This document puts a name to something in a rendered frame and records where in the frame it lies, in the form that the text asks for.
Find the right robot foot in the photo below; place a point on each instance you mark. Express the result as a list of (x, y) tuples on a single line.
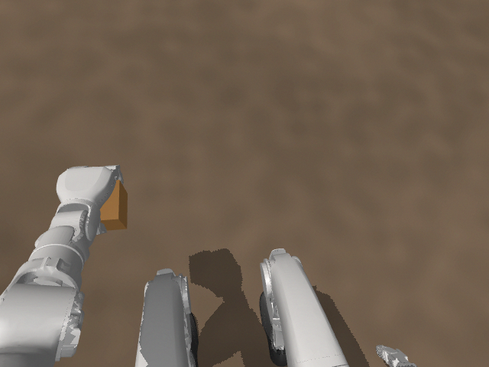
[(278, 357)]

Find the cube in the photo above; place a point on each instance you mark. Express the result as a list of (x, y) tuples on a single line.
[(114, 212)]

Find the right robot hand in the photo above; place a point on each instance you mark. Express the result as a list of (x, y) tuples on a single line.
[(395, 358)]

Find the left robot arm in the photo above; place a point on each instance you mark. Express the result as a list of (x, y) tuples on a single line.
[(41, 312)]

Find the left robot hand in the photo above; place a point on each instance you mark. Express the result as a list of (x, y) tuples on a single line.
[(94, 184)]

